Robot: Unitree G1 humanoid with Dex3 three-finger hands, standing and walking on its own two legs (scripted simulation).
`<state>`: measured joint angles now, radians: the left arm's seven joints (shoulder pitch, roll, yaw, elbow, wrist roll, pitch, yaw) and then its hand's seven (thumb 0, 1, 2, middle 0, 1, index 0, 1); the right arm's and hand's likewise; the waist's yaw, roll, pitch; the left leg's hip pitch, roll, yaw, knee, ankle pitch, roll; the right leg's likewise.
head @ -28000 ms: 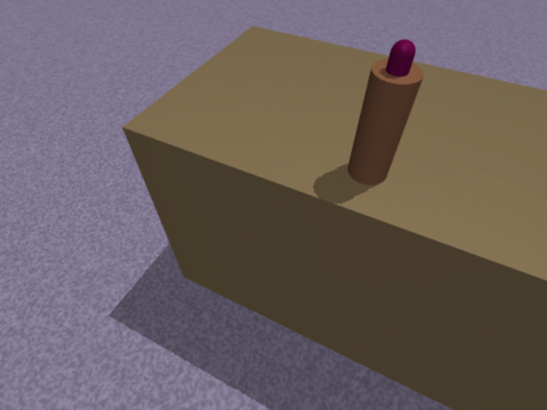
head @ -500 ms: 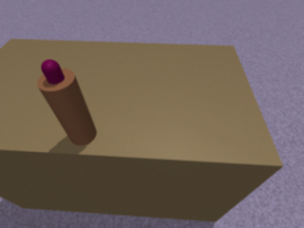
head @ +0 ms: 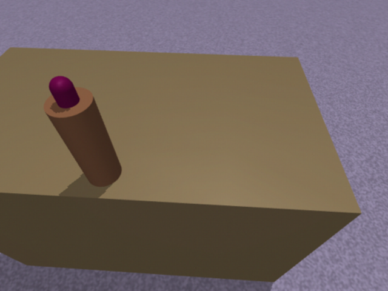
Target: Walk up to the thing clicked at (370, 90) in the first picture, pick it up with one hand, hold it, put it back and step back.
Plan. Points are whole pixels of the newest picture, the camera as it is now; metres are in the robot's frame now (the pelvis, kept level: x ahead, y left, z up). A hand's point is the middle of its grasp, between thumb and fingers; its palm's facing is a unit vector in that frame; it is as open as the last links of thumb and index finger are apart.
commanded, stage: stand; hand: left
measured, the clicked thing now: (86, 135) +0.40 +0.23 +0.11
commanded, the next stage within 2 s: step back in 0.18 s
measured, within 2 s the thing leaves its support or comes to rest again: neither
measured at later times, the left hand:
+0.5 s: hand out of the picture +0.06 +0.28 -0.17, palm faces -0.06 -0.92 -0.39, open 7.4 cm
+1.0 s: hand out of the picture -0.03 +0.31 -0.18, palm faces -0.13 -0.92 -0.38, open 7.4 cm
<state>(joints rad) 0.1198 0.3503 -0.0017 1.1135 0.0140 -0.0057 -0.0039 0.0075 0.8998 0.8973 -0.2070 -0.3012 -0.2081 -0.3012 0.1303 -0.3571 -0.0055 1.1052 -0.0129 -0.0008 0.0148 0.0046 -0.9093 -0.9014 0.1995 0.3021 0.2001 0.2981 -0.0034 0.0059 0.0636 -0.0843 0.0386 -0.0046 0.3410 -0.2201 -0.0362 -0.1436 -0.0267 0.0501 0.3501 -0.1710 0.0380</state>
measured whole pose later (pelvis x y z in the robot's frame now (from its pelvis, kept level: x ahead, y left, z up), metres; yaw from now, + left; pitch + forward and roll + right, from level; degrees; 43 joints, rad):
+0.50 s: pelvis -0.06 +0.01 -0.02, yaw +0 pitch -2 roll +1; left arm 0.04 0.38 0.04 0.95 0.03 0.04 0.00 0.01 0.90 0.90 -0.21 -0.30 -0.21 -0.30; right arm 0.07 -0.43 -0.06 0.96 0.01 0.06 0.02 0.00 -0.91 -0.90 0.20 0.30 0.20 0.30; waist 0.00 0.00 0.21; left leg -0.36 -0.04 -0.04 0.88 -0.51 0.04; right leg -0.36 -0.05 0.07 0.59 -0.21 0.03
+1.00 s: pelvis -0.15 +0.05 -0.02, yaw -5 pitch -2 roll +0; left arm 0.13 0.40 0.06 0.86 0.03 0.06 0.01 0.01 0.90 0.90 -0.21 -0.30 -0.21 -0.30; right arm 0.15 -0.37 -0.05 0.85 -0.02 0.03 -0.02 0.00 -0.90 -0.90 0.20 0.30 0.20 0.30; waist -0.01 -0.03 0.21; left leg -0.31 0.01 0.07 0.66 -0.31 0.05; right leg -0.29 0.05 0.10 0.75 -0.44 0.00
